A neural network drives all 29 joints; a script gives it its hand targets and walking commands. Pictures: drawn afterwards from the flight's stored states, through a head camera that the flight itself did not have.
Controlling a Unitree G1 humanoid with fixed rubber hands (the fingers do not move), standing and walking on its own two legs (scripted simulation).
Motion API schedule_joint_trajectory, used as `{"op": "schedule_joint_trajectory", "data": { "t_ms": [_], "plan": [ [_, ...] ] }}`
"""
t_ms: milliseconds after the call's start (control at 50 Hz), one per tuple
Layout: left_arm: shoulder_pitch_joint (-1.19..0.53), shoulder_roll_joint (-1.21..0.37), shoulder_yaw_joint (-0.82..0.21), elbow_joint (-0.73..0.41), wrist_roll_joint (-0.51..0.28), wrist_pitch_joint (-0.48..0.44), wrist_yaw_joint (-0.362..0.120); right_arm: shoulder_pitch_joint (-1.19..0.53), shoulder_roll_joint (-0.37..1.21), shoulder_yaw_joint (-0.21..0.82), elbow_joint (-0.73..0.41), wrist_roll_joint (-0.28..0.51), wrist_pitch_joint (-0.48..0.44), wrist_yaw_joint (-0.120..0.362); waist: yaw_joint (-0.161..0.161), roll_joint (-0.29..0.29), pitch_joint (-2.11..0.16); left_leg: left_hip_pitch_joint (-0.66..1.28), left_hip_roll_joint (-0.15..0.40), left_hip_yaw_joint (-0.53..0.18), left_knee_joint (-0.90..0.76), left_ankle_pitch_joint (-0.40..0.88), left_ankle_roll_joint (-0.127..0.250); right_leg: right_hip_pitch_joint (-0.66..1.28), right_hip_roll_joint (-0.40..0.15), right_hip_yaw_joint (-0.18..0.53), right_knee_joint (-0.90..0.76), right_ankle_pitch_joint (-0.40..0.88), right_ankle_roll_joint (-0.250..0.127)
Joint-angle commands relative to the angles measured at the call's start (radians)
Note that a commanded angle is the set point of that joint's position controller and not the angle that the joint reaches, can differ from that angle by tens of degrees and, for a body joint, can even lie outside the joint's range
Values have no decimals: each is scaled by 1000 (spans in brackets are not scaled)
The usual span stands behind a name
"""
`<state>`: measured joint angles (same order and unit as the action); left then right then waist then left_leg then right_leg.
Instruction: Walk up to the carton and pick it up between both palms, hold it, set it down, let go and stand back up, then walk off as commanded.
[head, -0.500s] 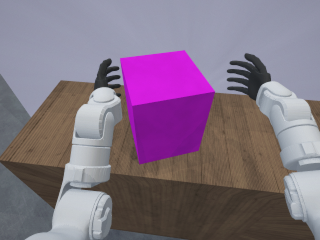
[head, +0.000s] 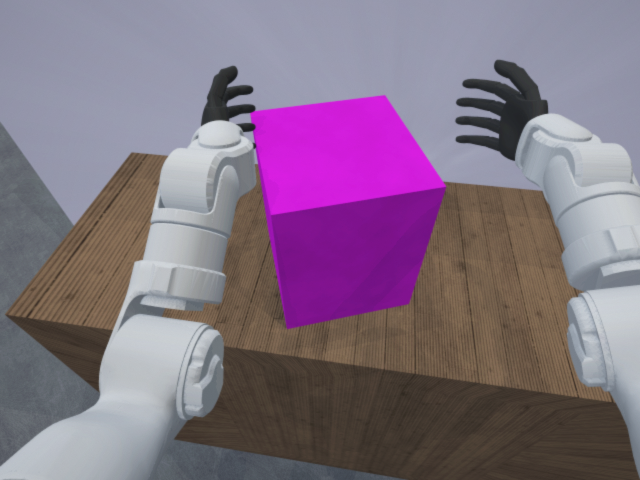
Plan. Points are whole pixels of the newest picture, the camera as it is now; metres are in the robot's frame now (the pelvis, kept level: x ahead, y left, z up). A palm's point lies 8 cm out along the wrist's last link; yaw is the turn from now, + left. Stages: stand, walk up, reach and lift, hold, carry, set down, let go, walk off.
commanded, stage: reach and lift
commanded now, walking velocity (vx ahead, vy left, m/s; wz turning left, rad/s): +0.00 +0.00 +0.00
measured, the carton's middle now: (335, 214) +0.48 +0.08 +0.06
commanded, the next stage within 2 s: none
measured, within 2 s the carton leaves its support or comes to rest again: neither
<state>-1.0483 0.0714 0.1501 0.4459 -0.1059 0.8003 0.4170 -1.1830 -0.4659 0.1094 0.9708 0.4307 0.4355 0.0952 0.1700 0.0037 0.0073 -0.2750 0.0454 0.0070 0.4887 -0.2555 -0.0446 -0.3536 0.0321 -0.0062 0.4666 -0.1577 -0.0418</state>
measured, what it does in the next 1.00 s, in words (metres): stands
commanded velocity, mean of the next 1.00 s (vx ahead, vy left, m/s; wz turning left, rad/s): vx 0.00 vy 0.00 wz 0.00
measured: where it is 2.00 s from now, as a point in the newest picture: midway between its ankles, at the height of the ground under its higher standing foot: outside the picture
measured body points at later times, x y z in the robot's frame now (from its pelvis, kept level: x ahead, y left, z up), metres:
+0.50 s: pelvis +0.00 +0.00 +0.00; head +0.03 +0.00 +0.45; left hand +0.43 +0.22 +0.22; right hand +0.51 -0.12 +0.18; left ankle +0.00 +0.14 -0.74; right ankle +0.05 -0.10 -0.74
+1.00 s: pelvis +0.01 +0.00 +0.00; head +0.10 -0.01 +0.44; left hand +0.43 +0.23 +0.08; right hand +0.55 -0.12 +0.13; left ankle +0.00 +0.14 -0.74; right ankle +0.05 -0.10 -0.74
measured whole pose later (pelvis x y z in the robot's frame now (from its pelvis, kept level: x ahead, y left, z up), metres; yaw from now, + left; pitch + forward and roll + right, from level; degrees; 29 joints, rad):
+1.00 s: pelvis +0.01 +0.00 +0.00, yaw +0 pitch +14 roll +0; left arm -0.85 0.04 0.16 0.85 -0.11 0.15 0.27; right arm -1.16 -0.44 0.13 1.24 0.38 0.05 0.12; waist 0.22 0.01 -0.08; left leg -0.49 0.05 0.00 0.49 -0.24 -0.04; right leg -0.56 0.03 -0.01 0.46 -0.14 -0.04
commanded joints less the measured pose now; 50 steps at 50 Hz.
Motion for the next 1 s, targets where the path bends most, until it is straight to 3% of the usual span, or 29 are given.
{"op": "schedule_joint_trajectory", "data": {
  "t_ms": [0, 120, 260, 280, 420, 480, 600, 700, 820, 900, 980],
  "plan": [
    [-573, 216, 49, -91, -47, -70, 1, -722, -283, 25, -123, 81, -53, 12, 138, 10, -772, -88, -43, 39, -55, 444, -48, 368, 70, 32, -75, 274, -35],
    [-527, 194, 43, -3, -47, -108, -17, -687, -251, 40, -95, 64, -71, 12, 139, -21, -738, -91, -44, 40, -51, 459, -46, 375, 71, 19, -65, 295, -22],
    [-441, 153, 29, 126, -39, -178, -46, -609, -200, 37, -23, 34, -116, 17, 137, -26, -681, -115, -44, 45, -59, 417, -45, 333, 71, 8, -77, 234, -23],
    [-427, 152, 41, 167, -36, -188, -53, -586, -196, 43, -19, 28, -122, 18, 147, -43, -655, -121, -45, 48, -60, 403, -42, 328, 70, 8, -76, 218, -19],
    [-349, 103, 33, 335, -20, -283, -95, -492, -135, 29, 96, -27, -172, 33, 134, -60, -556, -175, -45, 48, -94, 269, -32, 252, 69, -5, -93, 75, -23],
    [-294, 92, 48, 451, -10, -326, -124, -444, -96, 23, 134, -50, -193, 40, 132, -99, -478, -219, -48, 49, -104, 218, -17, 226, 57, -2, -92, 36, -14],
    [-280, 37, 40, 532, -10, -407, -168, -430, -42, -8, 135, -99, -244, 47, 111, -138, -498, -261, -48, 42, -118, 157, 3, 208, 41, -9, -89, -6, -8],
    [-286, 9, 44, 478, -7, -498, -185, -424, -4, -32, 108, -121, -303, 44, 94, -128, -633, -227, -47, 48, -108, 259, -3, 220, 38, -17, -81, 99, -5],
    [-353, 29, 36, 151, -12, -677, -149, -450, -24, -48, 102, -119, -423, 40, 97, -62, -963, -144, -42, 69, -35, 553, -41, 288, 58, -29, -37, 353, -14],
    [-357, 13, 23, 73, -14, -733, -127, -469, -17, -34, 107, -106, -458, 33, 110, -43, -1060, -140, -39, 71, 0, 641, -58, 292, 64, -28, -20, 432, -20],
    [-284, -27, 10, 77, -4, -738, -129, -446, 15, -5, 101, -91, -463, 22, 119, -65, -1071, -159, -39, 72, 8, 678, -61, 321, 66, -27, -15, 505, -16]
  ]
}}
